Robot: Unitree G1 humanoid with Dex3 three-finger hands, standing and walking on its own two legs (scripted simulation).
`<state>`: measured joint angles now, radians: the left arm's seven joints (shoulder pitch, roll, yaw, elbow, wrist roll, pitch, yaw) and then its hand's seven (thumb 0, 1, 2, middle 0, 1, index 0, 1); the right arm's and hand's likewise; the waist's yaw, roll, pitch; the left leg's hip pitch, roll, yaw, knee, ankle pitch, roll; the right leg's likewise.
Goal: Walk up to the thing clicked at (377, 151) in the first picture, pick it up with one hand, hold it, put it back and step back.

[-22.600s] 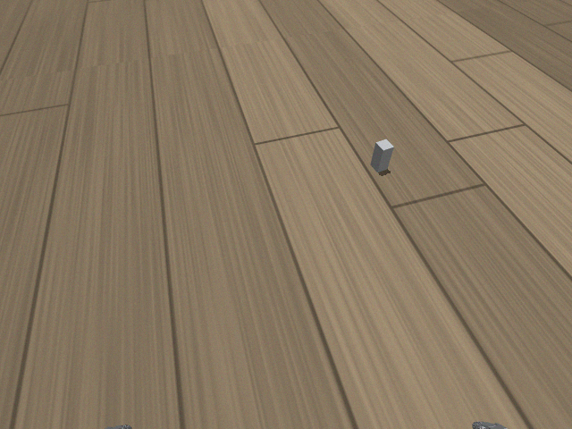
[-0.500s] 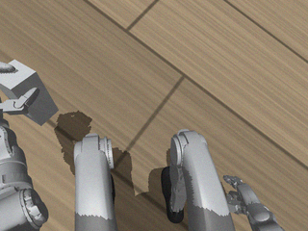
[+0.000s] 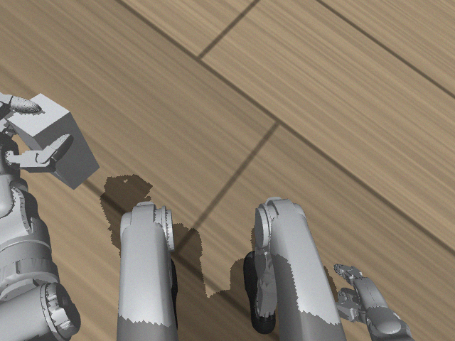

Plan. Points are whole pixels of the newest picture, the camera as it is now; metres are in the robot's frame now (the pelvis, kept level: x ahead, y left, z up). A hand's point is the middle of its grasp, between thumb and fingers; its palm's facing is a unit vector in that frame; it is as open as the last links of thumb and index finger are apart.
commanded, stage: lift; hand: left
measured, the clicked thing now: (58, 145) +0.42 +0.30 -0.07
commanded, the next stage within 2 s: none
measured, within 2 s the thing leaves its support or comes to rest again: neither
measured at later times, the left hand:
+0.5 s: hand out of the picture +0.39 +0.28 +0.11, palm faces +0.36 -0.93 -0.04, open 8.1 cm
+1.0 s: hand out of the picture +0.38 +0.25 +0.27, palm faces +0.36 -0.93 -0.05, open 8.1 cm
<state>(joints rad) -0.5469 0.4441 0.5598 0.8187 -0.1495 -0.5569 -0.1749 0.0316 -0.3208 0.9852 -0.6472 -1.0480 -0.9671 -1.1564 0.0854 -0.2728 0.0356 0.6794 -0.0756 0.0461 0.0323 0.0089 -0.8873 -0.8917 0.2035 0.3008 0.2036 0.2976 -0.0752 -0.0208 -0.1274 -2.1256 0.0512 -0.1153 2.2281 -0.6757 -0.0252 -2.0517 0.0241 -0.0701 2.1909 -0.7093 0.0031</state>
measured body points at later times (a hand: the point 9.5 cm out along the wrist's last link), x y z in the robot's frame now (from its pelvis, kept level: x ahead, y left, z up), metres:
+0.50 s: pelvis +0.02 +0.00 +0.11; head +0.19 +0.04 +0.52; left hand +0.37 +0.33 +0.12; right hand +0.19 -0.25 -0.01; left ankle +0.09 +0.13 -0.35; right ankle +0.09 -0.12 -0.35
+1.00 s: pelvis +0.05 +0.01 +0.25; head +0.16 +0.04 +0.69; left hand +0.36 +0.30 +0.28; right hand +0.23 -0.22 +0.14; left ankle +0.08 +0.13 -0.35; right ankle +0.09 -0.12 -0.35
